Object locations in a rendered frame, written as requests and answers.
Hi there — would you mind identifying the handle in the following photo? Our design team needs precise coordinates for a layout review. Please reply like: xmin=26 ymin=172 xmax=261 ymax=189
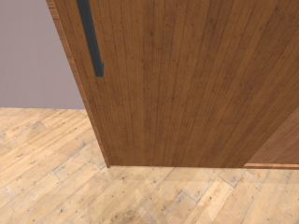
xmin=77 ymin=0 xmax=104 ymax=77

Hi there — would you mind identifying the wardrobe door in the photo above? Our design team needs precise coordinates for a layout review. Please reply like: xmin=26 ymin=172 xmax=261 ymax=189
xmin=247 ymin=106 xmax=299 ymax=164
xmin=53 ymin=0 xmax=299 ymax=168

